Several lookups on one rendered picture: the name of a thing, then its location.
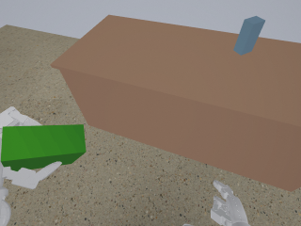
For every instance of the right robot hand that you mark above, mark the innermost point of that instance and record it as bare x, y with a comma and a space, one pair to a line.
230, 211

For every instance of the sponge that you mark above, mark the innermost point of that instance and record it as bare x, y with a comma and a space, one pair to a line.
37, 146

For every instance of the left robot forearm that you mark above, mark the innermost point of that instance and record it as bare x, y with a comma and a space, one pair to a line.
5, 210

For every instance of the left robot hand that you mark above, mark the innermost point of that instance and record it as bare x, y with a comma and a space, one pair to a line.
24, 177

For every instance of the table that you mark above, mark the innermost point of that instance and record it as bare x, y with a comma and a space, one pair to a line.
183, 89

